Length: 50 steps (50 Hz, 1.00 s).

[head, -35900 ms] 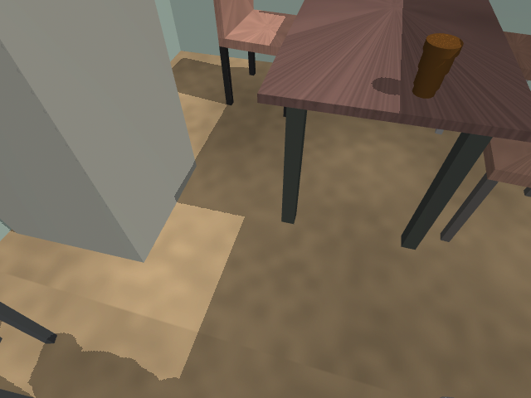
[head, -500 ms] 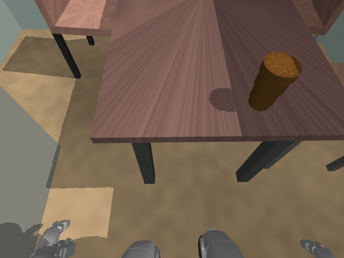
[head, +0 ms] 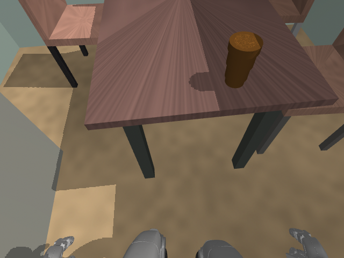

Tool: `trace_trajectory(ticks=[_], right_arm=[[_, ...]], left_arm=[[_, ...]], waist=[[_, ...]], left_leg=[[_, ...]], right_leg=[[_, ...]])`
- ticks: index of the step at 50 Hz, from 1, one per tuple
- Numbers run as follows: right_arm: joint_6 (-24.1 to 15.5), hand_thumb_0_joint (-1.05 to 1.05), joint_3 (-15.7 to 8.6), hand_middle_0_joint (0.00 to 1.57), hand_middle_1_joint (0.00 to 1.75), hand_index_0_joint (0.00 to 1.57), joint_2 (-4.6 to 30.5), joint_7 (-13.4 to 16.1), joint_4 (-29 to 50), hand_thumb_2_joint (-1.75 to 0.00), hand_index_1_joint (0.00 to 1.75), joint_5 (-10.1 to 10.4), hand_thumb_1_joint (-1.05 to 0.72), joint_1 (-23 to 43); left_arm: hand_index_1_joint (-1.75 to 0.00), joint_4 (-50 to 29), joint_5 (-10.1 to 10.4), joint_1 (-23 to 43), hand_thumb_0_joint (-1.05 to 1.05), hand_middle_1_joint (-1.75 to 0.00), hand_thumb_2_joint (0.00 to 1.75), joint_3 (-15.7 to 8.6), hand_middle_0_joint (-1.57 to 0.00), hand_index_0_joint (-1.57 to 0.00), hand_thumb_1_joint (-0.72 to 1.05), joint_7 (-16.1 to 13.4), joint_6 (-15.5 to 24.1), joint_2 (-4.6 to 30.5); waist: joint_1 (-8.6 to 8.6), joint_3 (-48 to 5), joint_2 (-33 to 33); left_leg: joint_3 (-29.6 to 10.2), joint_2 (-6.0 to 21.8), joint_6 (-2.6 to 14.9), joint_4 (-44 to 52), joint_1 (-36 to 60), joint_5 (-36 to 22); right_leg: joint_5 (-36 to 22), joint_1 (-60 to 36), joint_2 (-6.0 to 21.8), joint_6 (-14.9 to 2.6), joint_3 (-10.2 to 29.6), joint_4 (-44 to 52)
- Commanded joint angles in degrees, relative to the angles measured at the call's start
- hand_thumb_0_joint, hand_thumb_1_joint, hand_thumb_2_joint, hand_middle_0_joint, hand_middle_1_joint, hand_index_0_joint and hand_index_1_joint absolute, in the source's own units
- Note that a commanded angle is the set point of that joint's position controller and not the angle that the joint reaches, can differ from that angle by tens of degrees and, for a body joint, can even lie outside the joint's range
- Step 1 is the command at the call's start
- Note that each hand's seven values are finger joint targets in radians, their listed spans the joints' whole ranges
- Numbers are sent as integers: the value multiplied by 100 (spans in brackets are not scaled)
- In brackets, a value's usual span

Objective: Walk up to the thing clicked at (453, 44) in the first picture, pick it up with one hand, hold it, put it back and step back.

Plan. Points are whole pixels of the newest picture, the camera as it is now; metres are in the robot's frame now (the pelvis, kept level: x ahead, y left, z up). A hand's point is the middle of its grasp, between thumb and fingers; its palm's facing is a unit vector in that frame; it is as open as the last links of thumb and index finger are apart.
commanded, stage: step back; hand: right
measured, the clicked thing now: (239, 63) +0.59 -0.18 +0.05
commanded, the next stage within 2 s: none
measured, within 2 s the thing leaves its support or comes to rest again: neither
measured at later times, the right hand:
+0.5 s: hand out of the picture -0.03 -0.25 -0.12, palm faces -0.13 +0.88 -0.45, open 7.4 cm
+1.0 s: hand out of the picture -0.22 -0.31 -0.15, palm faces -0.10 +0.91 -0.39, open 7.4 cm
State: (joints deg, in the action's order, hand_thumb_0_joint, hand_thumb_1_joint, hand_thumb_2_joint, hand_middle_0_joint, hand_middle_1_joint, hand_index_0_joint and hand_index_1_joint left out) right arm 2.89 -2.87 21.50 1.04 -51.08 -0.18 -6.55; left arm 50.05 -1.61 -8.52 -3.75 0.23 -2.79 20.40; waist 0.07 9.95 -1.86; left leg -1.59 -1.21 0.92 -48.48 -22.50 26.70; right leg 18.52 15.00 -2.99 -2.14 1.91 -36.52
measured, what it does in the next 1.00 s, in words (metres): walks backwards: left foot, then right foot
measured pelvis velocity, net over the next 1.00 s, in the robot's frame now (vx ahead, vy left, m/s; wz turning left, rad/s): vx -0.30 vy -0.04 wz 0.06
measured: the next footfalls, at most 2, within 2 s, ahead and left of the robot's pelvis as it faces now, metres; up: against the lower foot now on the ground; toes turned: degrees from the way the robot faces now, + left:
left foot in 0.30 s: -0.07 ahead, +0.13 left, +0.00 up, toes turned +2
right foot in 0.72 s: -0.21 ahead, -0.15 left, +0.00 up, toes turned +2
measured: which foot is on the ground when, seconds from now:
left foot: up 0.00-0.28, down 0.30-0.76, up 0.78-1.00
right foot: down 0.00-0.34, up 0.36-0.70, down 0.72-1.00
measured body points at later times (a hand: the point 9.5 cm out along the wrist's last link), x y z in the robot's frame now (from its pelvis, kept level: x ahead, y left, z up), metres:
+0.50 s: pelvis -0.14 +0.01 +0.01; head -0.09 +0.05 +0.46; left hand -0.06 +0.33 -0.12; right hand -0.03 -0.29 -0.09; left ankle -0.11 +0.12 -0.72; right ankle -0.15 -0.15 -0.63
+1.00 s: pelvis -0.30 -0.04 +0.01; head -0.25 -0.06 +0.45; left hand -0.22 +0.28 -0.09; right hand -0.21 -0.36 -0.13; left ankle -0.33 +0.09 -0.67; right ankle -0.25 -0.15 -0.72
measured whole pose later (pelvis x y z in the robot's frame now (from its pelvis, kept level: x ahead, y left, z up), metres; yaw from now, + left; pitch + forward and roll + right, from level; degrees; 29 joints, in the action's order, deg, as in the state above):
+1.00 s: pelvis -0.30 -0.04 +0.01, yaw +4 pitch -1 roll +1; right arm 2.2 -2.8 23.7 1.9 -50.5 -0.8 -12.7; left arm 45.8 -2.4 -9.6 -4.5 -0.5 -3.4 20.6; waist 0.6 7.6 -1.9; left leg -6.7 -4.9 -1.2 -58.3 -23.8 28.1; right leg 14.5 19.5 1.3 -1.1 -0.7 -34.6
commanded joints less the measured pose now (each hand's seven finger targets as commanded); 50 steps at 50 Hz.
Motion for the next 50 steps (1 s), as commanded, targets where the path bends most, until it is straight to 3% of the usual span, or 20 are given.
trace_trajectory(ticks=[1,3,10,14,15,16,17,18,20,22,29,33,36,37,38,39,40,43,47,50], right_arm=[[-99,0,-274,20,30,20,1284,59,321,-90,30,83,-90,-393],[-147,0,-208,20,30,20,1165,89,300,-90,30,80,-90,-453],[-263,0,-177,20,30,20,1079,130,559,-90,30,-19,-90,-486],[-281,0,-305,20,30,20,1166,70,269,-90,30,-108,-90,-1107],[-293,0,-369,20,30,20,1342,70,284,-90,30,-169,-90,-1132],[-299,0,-485,20,30,20,1846,52,358,-90,30,-258,-90,-951],[-269,0,-568,20,30,20,2363,8,497,-90,30,-242,-90,-580],[-304,0,-561,20,30,20,2301,38,593,-90,30,-256,-90,-173],[-346,0,-379,20,30,20,1705,70,719,-90,30,-283,-90,224],[-359,0,-326,20,30,20,1388,89,701,-90,30,-209,-90,294],[-279,0,-400,20,30,20,1431,99,672,-90,30,-140,-90,-406],[-165,0,-431,20,30,20,1634,51,808,-90,30,-169,-90,-154],[-70,0,-416,20,30,20,1638,15,890,-90,30,-76,-90,207],[-74,0,-348,20,30,20,1380,10,958,-90,30,-29,-90,219],[-103,0,-295,20,30,20,1068,73,1091,-90,30,5,-90,372],[-69,0,-408,20,30,20,1343,158,977,-90,30,-67,-90,308],[-74,0,-438,20,30,20,1508,138,826,-90,30,-32,-90,104],[-119,0,-294,20,30,20,1189,108,501,-90,30,6,-90,-519],[-213,0,-194,20,30,20,1079,140,575,-90,30,-48,-90,-466],[-273,0,-197,20,30,20,1002,145,644,-90,30,-115,-90,-457]], left_arm=[[-30,-815,37,458,0,-30,90,-425,-20,-20,90,-115,196,1458],[-30,-832,-4,463,0,-30,90,-405,-20,-20,90,-136,174,1302],[-30,-985,-53,-136,0,-30,90,-404,-20,-20,90,-175,76,1316],[-30,-1120,46,243,0,-30,90,-373,-20,-20,90,-110,-37,1445],[-30,-1162,58,291,0,-30,90,-310,-20,-20,90,-87,-64,1295],[-30,-1205,80,245,0,-30,90,-266,-20,-20,90,-76,-65,1060],[-30,-1226,59,663,0,-30,90,-403,-20,-20,90,-149,-53,1286],[-30,-1100,-13,571,0,-30,90,-459,-20,-20,90,-171,-67,1413],[-30,-856,76,48,0,-30,90,-464,-20,-20,90,-114,-74,1309],[-30,-686,112,-323,0,-30,90,-475,-20,-20,90,-87,-66,1271],[-30,-787,37,-169,0,-30,90,-367,-20,-20,90,-101,36,1112],[-30,-499,35,-603,0,-30,90,-361,-20,-20,90,-46,62,1146],[-30,-96,-30,-1342,0,-30,90,-417,-20,-20,90,-23,84,1245],[-30,-187,-114,-1242,0,-30,90,-507,-20,-20,90,-17,104,1554],[-30,-436,-110,-722,0,-30,90,-648,-20,-20,90,3,77,2154],[-30,-660,-149,-248,0,-30,90,-695,-20,-20,90,-13,72,2495],[-30,-800,-126,130,0,-30,90,-616,-20,-20,90,-40,97,2220],[-30,-881,-79,685,0,-30,90,-461,-20,-20,90,-95,131,1425],[-30,-898,-127,-57,0,-30,90,-449,-20,-20,90,-155,120,1367],[-30,-942,-101,-208,0,-30,90,-471,-20,-20,90,-224,70,1398]], waist=[[-41,-630,878],[-30,-876,912],[332,-1532,1327],[-82,-1620,1176],[-124,-1521,636],[-94,-1374,-658],[-328,-1079,-1344],[-209,-802,-1104],[176,-864,-345],[371,-821,-301],[-195,-1312,-846],[-101,-1510,-1170],[305,-1622,-868],[302,-1352,84],[327,-908,1643],[449,-525,1972],[199,-261,1770],[-259,-537,1063],[235,-875,1222],[346,-1292,1437]], left_leg=[[-870,-469,-66,-1933,-130,488],[-733,-596,-147,-1891,-319,225],[-194,-71,-235,408,-315,326],[212,-89,-15,2359,1070,-1364],[-483,346,139,2603,1260,-1475],[-2156,1540,624,2942,1535,-1850],[-3125,2433,1492,3378,313,-1820],[-3378,2642,1748,3482,-279,-1575],[-1817,1853,1323,2928,361,-2778],[-1061,1306,893,2752,807,-2924],[-1106,1593,1350,2206,2267,-3627],[-1050,1511,1123,2113,1593,-2848],[-900,1240,634,1769,558,-1889],[-741,626,317,1052,-226,-1061],[-254,-475,-39,-53,-1018,415],[-585,-258,-202,-1335,-504,919],[-840,-159,-150,-1765,-288,617],[-775,-611,-107,-1943,-504,-173],[-441,-449,-259,-1037,-814,160],[-230,-43,-222,191,-625,422]], right_leg=[[-2668,311,1830,-1235,1692,1544],[-2828,-97,1379,-923,1159,1285],[-3425,-1588,1636,-1084,1147,693],[-2091,-521,1434,-646,966,305],[-1202,83,1185,-367,851,75],[414,1245,362,-46,426,-890],[1747,1022,-236,131,366,-2217],[1736,835,-169,148,922,-3208],[1167,1168,-349,127,1156,-3671],[727,1435,-460,126,1053,-3699],[1165,1255,-46,532,589,-1747],[759,204,129,367,38,-160],[-289,-832,252,34,-84,1188],[258,-702,931,-185,1220,1478],[622,-2,1932,-785,2506,2037],[957,1421,2775,-1474,3321,2457],[949,1807,2689,-1401,3052,2479],[-1274,700,1328,-601,766,1460],[-2209,-661,1441,-834,792,1031],[-3086,-1480,1884,-1020,1065,667]])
